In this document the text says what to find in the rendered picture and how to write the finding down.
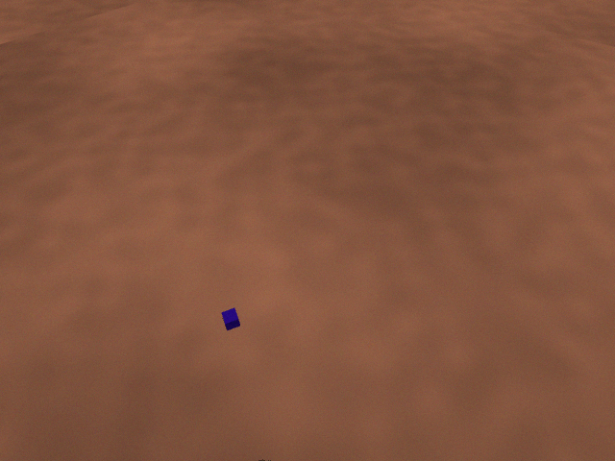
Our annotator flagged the cube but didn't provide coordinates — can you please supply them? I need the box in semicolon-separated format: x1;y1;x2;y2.
221;308;240;330

